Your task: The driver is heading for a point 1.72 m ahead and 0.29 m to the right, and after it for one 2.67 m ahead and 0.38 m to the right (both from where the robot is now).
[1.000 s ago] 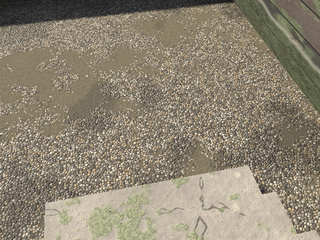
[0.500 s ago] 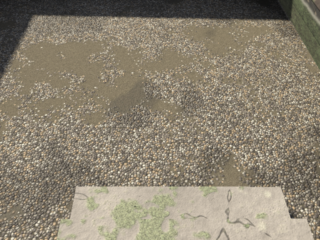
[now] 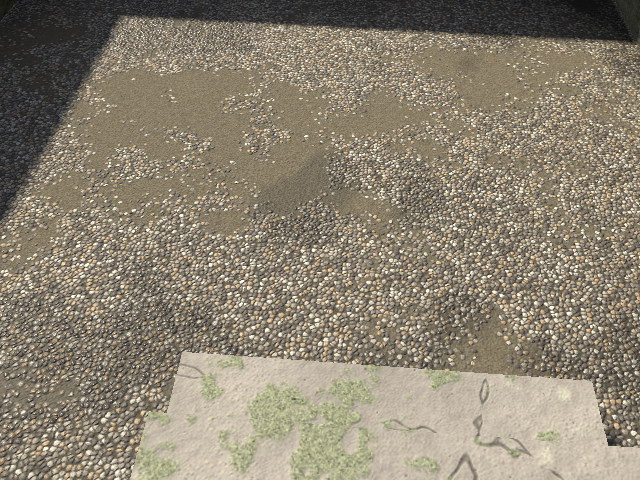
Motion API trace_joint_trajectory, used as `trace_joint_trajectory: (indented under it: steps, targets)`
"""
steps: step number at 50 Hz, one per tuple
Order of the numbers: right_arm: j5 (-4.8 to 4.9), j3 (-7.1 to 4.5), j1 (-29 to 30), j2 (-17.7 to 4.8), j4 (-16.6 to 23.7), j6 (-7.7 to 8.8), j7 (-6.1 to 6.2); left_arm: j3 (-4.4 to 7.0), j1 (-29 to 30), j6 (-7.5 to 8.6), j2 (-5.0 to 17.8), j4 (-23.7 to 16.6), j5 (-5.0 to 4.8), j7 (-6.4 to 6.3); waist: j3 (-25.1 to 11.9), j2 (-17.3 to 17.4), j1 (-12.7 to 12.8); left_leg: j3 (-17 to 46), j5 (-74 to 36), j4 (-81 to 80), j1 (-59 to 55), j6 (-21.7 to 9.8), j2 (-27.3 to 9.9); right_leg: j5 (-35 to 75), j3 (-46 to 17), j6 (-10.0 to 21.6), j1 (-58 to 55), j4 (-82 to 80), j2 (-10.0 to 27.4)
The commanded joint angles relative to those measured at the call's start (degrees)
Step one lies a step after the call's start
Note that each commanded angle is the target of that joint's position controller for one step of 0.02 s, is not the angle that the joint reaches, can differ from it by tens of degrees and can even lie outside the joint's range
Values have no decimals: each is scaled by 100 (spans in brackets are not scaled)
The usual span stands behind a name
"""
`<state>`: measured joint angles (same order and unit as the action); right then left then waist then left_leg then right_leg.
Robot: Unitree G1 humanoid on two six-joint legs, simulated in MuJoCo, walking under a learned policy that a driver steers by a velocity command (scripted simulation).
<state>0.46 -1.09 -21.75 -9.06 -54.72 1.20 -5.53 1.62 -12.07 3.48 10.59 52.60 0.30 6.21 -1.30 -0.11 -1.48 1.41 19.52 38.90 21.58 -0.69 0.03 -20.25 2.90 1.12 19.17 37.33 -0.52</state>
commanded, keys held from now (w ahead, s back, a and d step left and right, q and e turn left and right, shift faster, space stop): no key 0.84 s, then w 0.16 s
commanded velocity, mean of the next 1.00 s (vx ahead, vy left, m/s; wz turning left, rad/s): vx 0.02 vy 0.00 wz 0.01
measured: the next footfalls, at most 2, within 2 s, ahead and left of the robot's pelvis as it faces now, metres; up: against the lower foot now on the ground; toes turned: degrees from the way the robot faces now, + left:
right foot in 1.50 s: +0.36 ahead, -0.14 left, -0.18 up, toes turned -5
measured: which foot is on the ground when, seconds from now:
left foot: down 0.00-1.00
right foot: down 0.00-1.00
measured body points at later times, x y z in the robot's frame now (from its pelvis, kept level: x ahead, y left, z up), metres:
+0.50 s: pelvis +0.02 +0.00 +0.02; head +0.03 +0.00 +0.47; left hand +0.08 +0.24 -0.13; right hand +0.08 -0.23 -0.13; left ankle +0.01 +0.12 -0.72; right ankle -0.01 -0.11 -0.72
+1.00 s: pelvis +0.04 +0.00 +0.01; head +0.05 +0.00 +0.46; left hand +0.02 +0.24 -0.14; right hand +0.03 -0.24 -0.14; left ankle +0.01 +0.11 -0.71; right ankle -0.01 -0.11 -0.72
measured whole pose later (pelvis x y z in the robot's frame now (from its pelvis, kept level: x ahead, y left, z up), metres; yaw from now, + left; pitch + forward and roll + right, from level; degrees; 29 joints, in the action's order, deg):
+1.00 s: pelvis +0.04 +0.00 +0.01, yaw -1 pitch -1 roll +0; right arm -3.8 -5.4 -18.7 -10.0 -62.6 2.7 -0.8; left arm 6.1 -20.7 3.9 9.5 63.0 3.9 0.7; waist 0.8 -0.4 0.7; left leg -1.3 26.2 33.4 11.5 -6.2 1.0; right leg -20.5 1.5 5.8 8.2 29.0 0.4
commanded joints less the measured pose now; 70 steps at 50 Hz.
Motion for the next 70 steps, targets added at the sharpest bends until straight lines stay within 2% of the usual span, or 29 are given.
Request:
trace_joint_trajectory:
  steps: [1,5,10,13,24,42,44,45,47,48,49,51,52,53,54,55,56,57,58,59,60,61,62,63,64,65,67,68,70]
  targets:
    - [63,-100,507,-451,414,68,75,145,-273,61,299,-132,-38,-31,573,222,390,386,497,-1637,373,-227,-119,65,-91,176,-459,-1046,123]
    - [-33,-148,141,-430,195,124,71,253,2,-8,400,-142,-22,-29,160,162,163,56,-859,-1483,-392,-128,-31,1168,-86,164,-736,-1171,96]
    - [-19,-223,221,-422,110,93,54,349,16,-71,399,-1,19,-118,103,146,127,0,-1530,-1534,-791,-186,-70,1473,-70,121,-814,-1271,104]
    - [-63,-275,438,-559,150,79,99,370,-8,-82,396,121,5,-156,80,104,115,-64,-1799,-1566,-1023,-182,-37,1567,-41,90,-768,-1305,102]
    - [-110,-354,713,-612,-67,18,114,449,-117,-98,420,485,26,-209,216,-11,100,-200,-1764,-1700,-1292,-219,31,1548,-57,65,-780,-1473,101]
    - [-137,-383,551,-509,-591,14,133,424,-461,-147,314,910,51,-202,358,-37,113,-295,-1579,-1763,-1215,-155,68,1695,-125,90,-977,-1576,72]
    - [-284,-537,340,-847,-655,27,223,589,-743,-138,686,967,212,-283,542,-102,156,-300,558,-1701,-993,-383,112,-562,-281,421,-843,-1710,149]
    - [-382,-568,253,-846,-673,54,289,637,-948,-103,740,1001,321,-344,865,-153,209,-152,1560,-1617,-645,-556,47,-1761,-599,679,-648,-1828,356]
    - [-501,-499,304,-429,-636,163,446,597,-1571,39,460,1135,479,-530,1090,-438,427,26,1904,-1000,102,-804,-21,-2605,-1512,1291,-967,-1994,1000]
    - [-483,-421,526,-112,-526,225,516,532,-1862,92,272,1210,470,-613,990,-659,552,-164,1335,-523,411,-726,36,-2426,-2053,1563,-1399,-2221,1429]
    - [-473,-362,767,101,-402,291,562,474,-1791,106,157,1145,381,-672,1016,-703,565,-325,805,-330,559,-668,31,-2032,-2351,1712,-1500,-2366,1738]
    - [-377,-373,665,75,-371,417,625,464,-1249,49,287,857,266,-707,974,-468,303,-579,522,-519,-447,-649,128,-1574,-1964,1652,-698,-2264,1590]
    - [-412,-402,154,1,-532,475,623,441,-903,1,317,756,272,-681,1058,-444,-4,-734,327,-564,-1476,-658,226,-1621,-1618,1570,217,-2018,1368]
    - [-481,-441,-663,-72,-760,534,608,426,-704,-10,326,706,355,-620,1005,-254,-367,-587,210,-578,-2397,-725,209,-1452,-1218,1473,1001,-1285,1030]
    - [-596,-480,-1838,-223,-1091,605,599,452,-239,61,307,496,462,-560,824,427,-913,556,433,-1245,-3120,-1119,-413,-1098,-668,1190,1858,324,409]
    - [-680,-509,-3070,-642,-1421,655,566,382,220,181,-165,192,492,-522,618,1633,-1289,3229,146,-2219,-4111,-2089,-1659,-1762,-381,712,3360,2387,-439]
    - [-735,-411,-3637,-598,-1730,665,493,350,433,291,-225,72,323,-560,1388,835,-1366,4053,462,-2624,-4270,-2426,-2332,-1648,-1738,773,4821,2695,-388]
    - [-653,-338,-2956,-413,-1615,641,380,379,196,348,-13,199,247,-584,1563,182,-963,3570,369,-2498,-3948,-2261,-2338,-879,-1849,798,4859,3140,-138]
    - [-514,-235,-1977,-165,-1378,610,304,445,-79,354,202,309,302,-622,1255,-167,-496,2726,208,-2350,-3112,-2053,-2074,-405,-1489,821,4074,3420,78]
    - [-485,-183,-1415,-58,-1250,588,312,400,-80,320,28,226,402,-654,1131,-251,-251,1914,-336,-2239,-2312,-1868,-1826,-77,-1154,850,3494,3227,311]
    - [-514,-59,-1018,346,-1086,537,452,276,2,231,-272,134,566,-622,999,-252,-105,1152,-648,-2074,-1519,-1561,-1391,417,-858,806,2718,2748,463]
    - [-594,91,-722,686,-927,516,581,177,-212,118,-421,164,635,-523,971,62,163,698,-774,-1872,-640,-1248,-1038,1485,-785,829,2036,2547,524]
    - [-556,162,-590,666,-715,557,692,126,-330,92,-404,191,648,-452,846,87,94,169,-648,-1682,-85,-1147,-606,2748,-606,727,1602,1724,545]
    - [-538,225,-928,668,-893,615,767,81,-187,99,-403,123,632,-405,834,345,-19,290,-744,-1376,-120,-1085,-641,4052,-783,627,1748,975,717]
    - [-557,242,-1127,419,-950,680,782,36,-189,126,-406,55,563,-380,745,250,-93,44,-485,-1071,496,-1034,-451,5211,-526,608,1179,387,664]
    - [-724,252,-1170,195,-1011,726,745,-37,-184,153,-388,29,526,-361,693,179,-45,-22,-194,-763,1263,-924,-368,6007,-511,569,416,79,711]
    - [-708,274,-1514,100,-1087,675,640,-50,176,63,-104,-139,528,-359,747,219,-221,196,399,-692,1741,-1024,-460,5135,-122,329,-197,-48,592]
    - [-615,319,-1804,168,-1183,648,596,-59,422,17,4,-272,561,-391,852,234,-239,495,320,-589,1496,-1096,-635,4635,-171,275,-128,-112,634]
    - [-462,288,-2173,20,-1239,571,637,-133,919,-50,49,-441,632,-385,1083,191,-504,977,129,49,115,-1095,-879,3671,-420,253,683,-1267,732]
